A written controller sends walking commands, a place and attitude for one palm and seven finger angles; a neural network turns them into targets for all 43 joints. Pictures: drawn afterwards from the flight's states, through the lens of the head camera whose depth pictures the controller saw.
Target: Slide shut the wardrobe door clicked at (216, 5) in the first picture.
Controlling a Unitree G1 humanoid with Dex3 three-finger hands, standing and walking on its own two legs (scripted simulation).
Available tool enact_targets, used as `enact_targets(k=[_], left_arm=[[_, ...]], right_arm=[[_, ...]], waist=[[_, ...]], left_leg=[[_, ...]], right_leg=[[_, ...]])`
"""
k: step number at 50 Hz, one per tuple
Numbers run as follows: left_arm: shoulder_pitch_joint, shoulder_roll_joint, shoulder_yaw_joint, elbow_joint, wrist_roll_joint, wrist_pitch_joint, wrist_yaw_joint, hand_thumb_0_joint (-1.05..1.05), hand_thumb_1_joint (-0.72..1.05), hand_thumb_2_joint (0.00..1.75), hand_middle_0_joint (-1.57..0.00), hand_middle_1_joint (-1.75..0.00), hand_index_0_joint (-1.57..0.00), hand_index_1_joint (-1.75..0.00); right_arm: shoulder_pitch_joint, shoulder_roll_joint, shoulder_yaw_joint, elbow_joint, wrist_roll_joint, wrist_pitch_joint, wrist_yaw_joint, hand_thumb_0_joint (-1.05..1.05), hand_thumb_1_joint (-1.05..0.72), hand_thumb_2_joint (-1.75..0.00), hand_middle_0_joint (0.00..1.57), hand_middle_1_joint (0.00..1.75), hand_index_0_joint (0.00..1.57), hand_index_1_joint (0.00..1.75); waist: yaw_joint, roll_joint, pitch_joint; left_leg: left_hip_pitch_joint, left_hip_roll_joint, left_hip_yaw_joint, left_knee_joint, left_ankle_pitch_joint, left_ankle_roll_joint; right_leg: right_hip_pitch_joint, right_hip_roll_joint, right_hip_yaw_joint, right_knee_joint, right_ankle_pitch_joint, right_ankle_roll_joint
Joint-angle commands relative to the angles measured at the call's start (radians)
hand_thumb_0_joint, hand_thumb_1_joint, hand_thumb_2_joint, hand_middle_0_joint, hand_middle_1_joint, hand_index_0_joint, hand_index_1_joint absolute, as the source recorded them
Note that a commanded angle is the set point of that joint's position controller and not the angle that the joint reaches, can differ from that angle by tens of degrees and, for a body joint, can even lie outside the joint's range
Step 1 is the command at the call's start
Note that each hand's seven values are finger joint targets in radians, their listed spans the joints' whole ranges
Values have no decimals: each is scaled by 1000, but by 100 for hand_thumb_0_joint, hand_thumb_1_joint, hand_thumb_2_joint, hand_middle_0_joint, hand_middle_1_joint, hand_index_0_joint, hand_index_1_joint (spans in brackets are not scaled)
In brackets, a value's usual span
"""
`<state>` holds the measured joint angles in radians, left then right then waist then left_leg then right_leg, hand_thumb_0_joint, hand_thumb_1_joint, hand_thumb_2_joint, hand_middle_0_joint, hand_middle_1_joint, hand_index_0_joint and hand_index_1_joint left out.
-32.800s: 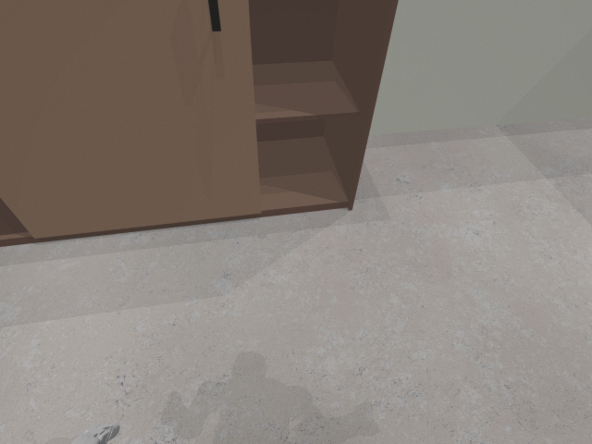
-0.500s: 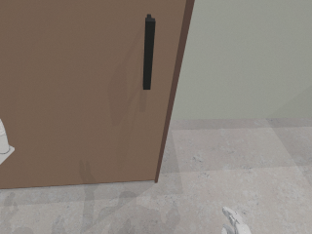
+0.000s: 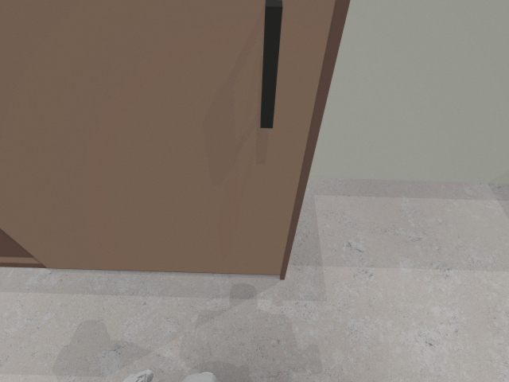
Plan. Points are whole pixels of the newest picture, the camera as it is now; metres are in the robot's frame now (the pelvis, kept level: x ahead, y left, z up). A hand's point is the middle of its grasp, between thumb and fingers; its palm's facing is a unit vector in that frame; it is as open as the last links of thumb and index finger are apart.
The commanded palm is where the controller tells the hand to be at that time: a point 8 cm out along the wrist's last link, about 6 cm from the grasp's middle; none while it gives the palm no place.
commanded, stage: let the arm hang, fingers relaxed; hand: left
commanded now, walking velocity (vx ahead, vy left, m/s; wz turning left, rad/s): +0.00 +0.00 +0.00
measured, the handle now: (269, 66) +0.56 +0.01 +0.20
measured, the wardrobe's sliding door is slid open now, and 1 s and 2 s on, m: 0.00 0.00 0.00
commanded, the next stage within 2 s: look to check the result in 0.78 s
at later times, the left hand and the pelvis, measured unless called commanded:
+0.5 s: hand out of the picture +0.01 +0.20 -0.15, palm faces +0.01 -0.98 -0.20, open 7.3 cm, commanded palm none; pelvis -0.01 +0.03 +0.02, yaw -2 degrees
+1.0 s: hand out of the picture +0.03 +0.22 -0.15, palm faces -0.01 -0.97 -0.23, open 7.3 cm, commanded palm none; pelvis +0.00 +0.03 +0.02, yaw -2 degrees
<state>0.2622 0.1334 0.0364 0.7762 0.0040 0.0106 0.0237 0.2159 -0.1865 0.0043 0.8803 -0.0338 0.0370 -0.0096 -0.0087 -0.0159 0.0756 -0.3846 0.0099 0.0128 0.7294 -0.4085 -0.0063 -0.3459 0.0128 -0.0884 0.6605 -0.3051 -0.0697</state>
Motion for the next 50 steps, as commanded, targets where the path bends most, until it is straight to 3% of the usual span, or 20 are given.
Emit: enact_targets(k=[1, 3, 5, 6, 7, 10, 17, 24, 32, 37, 44, 46, 50], left_arm=[[-45, 182, 36, 29, 23, -32, 5, 0, 90, 90, -20, -30, -20, -30], [-58, 162, 23, 77, 16, -26, 5, 0, 90, 90, -20, -30, -20, -30], [-41, 143, 13, 117, 13, -22, 5, 0, 90, 90, -20, -30, -20, -30], [-35, 135, 10, 137, 14, -21, 6, 0, 90, 90, -20, -30, -20, -30], [-38, 149, 13, 166, 15, -17, 6, 0, 90, 90, -20, -30, -20, -30], [-36, 158, 10, 212, 9, -16, 5, 0, 90, 90, -20, -30, -20, -30], [-23, 150, 9, 288, 9, -14, 4, 0, 90, 90, -20, -30, -20, -30], [-6, 141, 9, 319, 11, -14, 5, 0, 90, 90, -20, -30, -20, -30], [-4, 143, 8, 335, 10, -26, 8, 0, 90, 90, -20, -30, -20, -30], [-16, 152, 7, 343, 12, -27, 8, 0, 90, 90, -20, -30, -20, -30], [-49, 185, 9, 340, 12, -33, 5, 0, 90, 90, -20, -30, -20, -30], [-57, 196, 11, 338, 13, -34, 5, 0, 90, 90, -20, -30, -20, -30], [-79, 225, 13, 332, 13, -37, 3, 0, 90, 90, -20, -30, -20, -30]], right_arm=[[86, -40, -40, 1, 7, -8, -13, 0, -90, -90, 20, 30, 20, 30], [107, -37, -36, 41, 9, -14, -13, 0, -90, -90, 20, 30, 20, 30], [80, -66, -36, 59, 6, -21, -19, 0, -90, -90, 20, 30, 20, 30], [73, -73, -33, 69, 4, -22, -24, 0, -90, -90, 20, 30, 20, 30], [77, -65, -33, 89, 5, -25, -23, 0, -90, -90, 20, 30, 20, 30], [88, -69, -29, 125, 7, -31, -23, 0, -90, -90, 20, 30, 20, 30], [128, -68, -27, 186, 5, -32, -24, 0, -90, -90, 20, 30, 20, 30], [139, -68, -30, 207, 6, -39, -28, 0, -90, -90, 20, 30, 20, 30], [131, -74, -30, 218, 12, -52, -32, 0, -90, -90, 20, 30, 20, 30], [103, -87, -32, 219, 13, -52, -32, 0, -90, -90, 20, 30, 20, 30], [67, -128, -38, 216, 14, -54, -30, 0, -90, -90, 20, 30, 20, 30], [50, -139, -40, 214, 14, -56, -29, 0, -90, -90, 20, 30, 20, 30], [21, -164, -42, 210, 17, -57, -27, 0, -90, -90, 20, 30, 20, 30]], waist=[[-41, 38, -133], [-38, 40, -119], [-8, 41, -74], [2, -4, -59], [-1, 22, -74], [9, 68, -60], [8, 11, 9], [12, 49, 19], [9, 38, -23], [7, 47, -3], [1, 10, -14], [2, 34, -28], [3, 22, -43]], left_leg=[[148, 3, -4, -70, 82, 7], [217, 27, -35, -226, 188, 22], [184, 92, -99, -311, 196, 43], [147, 98, -96, -319, 165, 46], [141, 77, -84, -326, 162, 40], [122, 94, -98, -398, 139, 41], [88, 86, -95, -447, 44, 44], [69, 97, -110, -476, 16, 52], [128, 102, -97, -454, 140, 52], [142, 105, -99, -458, 139, 50], [174, 104, -93, -450, 170, 50], [196, 106, -93, -446, 202, 51], [214, 112, -91, -446, 234, 48]], right_leg=[[65, -242, 295, -335, 201, -58], [39, -183, 228, -323, 96, -17], [60, -120, 183, -345, 59, 25], [94, -111, 188, -376, 76, 46], [124, -124, 183, -373, 78, 41], [172, -106, 169, -367, 59, 29], [144, -103, 164, -391, -30, 27], [141, -94, 154, -353, 9, 26], [159, -107, 152, -335, 114, 22], [143, -107, 156, -339, 110, 23], [146, -114, 167, -352, 117, 21], [149, -117, 166, -351, 138, 20], [169, -118, 166, -351, 166, 20]])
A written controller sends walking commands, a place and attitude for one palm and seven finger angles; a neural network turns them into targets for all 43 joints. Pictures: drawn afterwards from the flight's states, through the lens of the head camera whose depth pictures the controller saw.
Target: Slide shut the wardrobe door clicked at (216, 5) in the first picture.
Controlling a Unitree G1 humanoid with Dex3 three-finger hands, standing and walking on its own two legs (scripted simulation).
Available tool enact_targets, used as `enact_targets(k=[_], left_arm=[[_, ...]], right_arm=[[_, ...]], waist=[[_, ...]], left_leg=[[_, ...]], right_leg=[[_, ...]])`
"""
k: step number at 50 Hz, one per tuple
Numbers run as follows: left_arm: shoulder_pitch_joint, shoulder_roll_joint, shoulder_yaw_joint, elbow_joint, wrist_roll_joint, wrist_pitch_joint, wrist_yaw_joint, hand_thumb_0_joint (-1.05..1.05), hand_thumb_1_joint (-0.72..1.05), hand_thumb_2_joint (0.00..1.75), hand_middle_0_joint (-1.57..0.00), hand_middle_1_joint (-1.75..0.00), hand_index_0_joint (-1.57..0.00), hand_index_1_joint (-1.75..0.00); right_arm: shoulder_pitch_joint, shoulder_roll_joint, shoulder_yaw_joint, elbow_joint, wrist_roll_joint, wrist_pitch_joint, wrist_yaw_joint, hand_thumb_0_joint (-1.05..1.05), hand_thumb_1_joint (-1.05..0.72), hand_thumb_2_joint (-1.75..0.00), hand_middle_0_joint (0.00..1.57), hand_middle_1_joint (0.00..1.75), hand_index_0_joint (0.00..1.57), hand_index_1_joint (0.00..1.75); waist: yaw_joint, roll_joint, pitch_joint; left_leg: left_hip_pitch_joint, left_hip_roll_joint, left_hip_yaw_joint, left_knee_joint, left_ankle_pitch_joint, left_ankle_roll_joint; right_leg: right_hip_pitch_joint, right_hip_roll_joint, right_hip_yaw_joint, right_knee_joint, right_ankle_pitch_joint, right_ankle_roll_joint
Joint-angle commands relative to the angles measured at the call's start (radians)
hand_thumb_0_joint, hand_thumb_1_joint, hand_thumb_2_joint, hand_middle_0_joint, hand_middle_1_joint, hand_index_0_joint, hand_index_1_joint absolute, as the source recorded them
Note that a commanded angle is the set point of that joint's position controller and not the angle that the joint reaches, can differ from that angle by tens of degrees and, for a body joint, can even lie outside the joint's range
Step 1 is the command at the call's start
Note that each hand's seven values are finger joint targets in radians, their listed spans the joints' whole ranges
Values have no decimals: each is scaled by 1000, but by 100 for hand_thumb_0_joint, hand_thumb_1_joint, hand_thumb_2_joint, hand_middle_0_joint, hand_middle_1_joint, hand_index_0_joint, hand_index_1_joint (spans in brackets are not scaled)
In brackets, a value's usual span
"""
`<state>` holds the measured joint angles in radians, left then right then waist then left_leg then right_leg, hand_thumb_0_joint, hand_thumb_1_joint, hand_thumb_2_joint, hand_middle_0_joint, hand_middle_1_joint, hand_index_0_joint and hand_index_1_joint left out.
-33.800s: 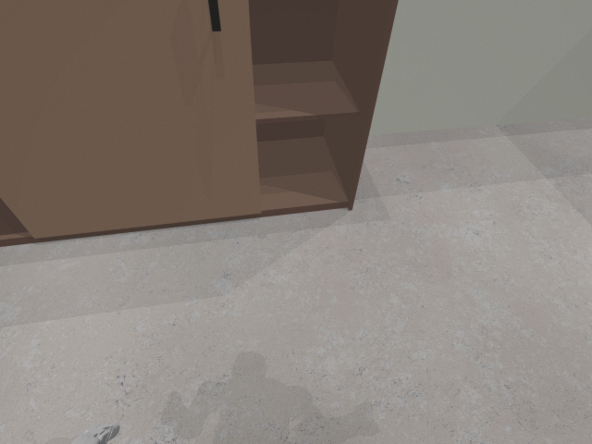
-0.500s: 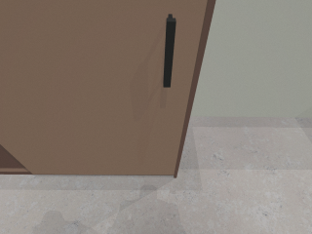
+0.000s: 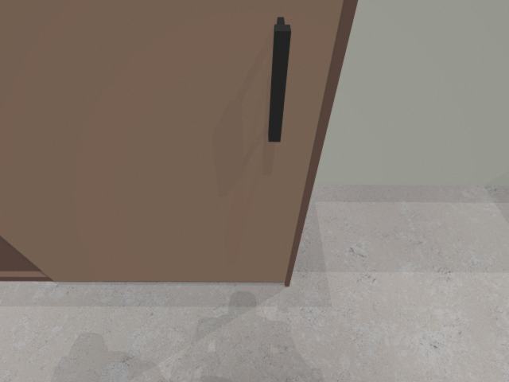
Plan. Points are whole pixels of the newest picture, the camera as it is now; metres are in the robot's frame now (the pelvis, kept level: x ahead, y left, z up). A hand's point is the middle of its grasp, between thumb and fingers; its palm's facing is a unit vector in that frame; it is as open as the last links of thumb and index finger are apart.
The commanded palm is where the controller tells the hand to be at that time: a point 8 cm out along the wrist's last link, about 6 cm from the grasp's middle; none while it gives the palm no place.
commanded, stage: look to check the result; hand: left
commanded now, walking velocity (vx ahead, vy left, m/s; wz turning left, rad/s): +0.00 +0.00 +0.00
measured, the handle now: (277, 84) +0.56 +0.00 +0.18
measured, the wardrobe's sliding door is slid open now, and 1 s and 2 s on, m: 0.00 0.00 0.00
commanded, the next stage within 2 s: stand and wait in 0.32 s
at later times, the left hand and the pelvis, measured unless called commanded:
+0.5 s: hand out of the picture +0.11 +0.22 -0.16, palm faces -0.01 -0.95 -0.31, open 7.3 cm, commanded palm none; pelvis +0.02 -0.01 +0.00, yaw +0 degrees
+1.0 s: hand out of the picture +0.13 +0.21 -0.16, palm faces -0.02 -0.95 -0.31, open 7.3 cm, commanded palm none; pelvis +0.04 -0.03 +0.00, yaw +0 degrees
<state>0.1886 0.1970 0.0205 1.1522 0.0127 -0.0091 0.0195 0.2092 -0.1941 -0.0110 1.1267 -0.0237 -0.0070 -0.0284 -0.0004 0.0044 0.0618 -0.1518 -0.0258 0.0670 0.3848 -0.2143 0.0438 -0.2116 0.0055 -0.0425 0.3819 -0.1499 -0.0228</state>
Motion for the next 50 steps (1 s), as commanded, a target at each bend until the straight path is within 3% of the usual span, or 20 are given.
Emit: enact_targets(k=[1, 26, 32, 37, 50], left_arm=[[-17, 166, 30, -43, 4, -18, 6, 0, 90, 90, -20, -30, -20, -30], [-148, 290, 31, -73, -1, -28, -1, 0, 90, 90, -20, -30, -20, -30], [-158, 300, 29, -75, -2, -29, -1, 0, 90, 90, -20, -30, -20, -30], [-155, 304, 30, -79, -3, -32, 0, 0, 90, 90, -20, -30, -20, -30], [-149, 309, 32, -78, -3, -33, 2, 0, 90, 90, -20, -30, -20, -30]], right_arm=[[20, -163, -26, -34, 5, -14, -8, 0, -90, -90, 20, 30, 20, 30], [-107, -291, -26, -40, 8, -16, 3, 0, -90, -90, 20, 30, 20, 30], [-118, -300, -24, -40, 8, -14, 4, 0, -90, -90, 20, 30, 20, 30], [-115, -305, -25, -42, 8, -15, 2, 0, -90, -90, 20, 30, 20, 30], [-109, -305, -24, -43, 11, -12, 0, 0, -90, -90, 20, 30, 20, 30]], waist=[[-5, 12, -30], [-9, -3, -99], [-10, 1, -93], [-11, 5, -129], [-11, -6, -113]], left_leg=[[-19, 147, -146, -101, 53, -3], [79, 160, -138, -117, 188, -21], [82, 159, -135, -123, 176, -24], [107, 162, -128, -114, 223, -27], [111, 163, -119, -116, 203, -28]], right_leg=[[39, -117, 120, -73, 20, -27], [122, -139, 132, -93, 196, -28], [129, -140, 140, -106, 198, -27], [156, -143, 139, -97, 269, -29], [160, -140, 144, -112, 279, -25]])
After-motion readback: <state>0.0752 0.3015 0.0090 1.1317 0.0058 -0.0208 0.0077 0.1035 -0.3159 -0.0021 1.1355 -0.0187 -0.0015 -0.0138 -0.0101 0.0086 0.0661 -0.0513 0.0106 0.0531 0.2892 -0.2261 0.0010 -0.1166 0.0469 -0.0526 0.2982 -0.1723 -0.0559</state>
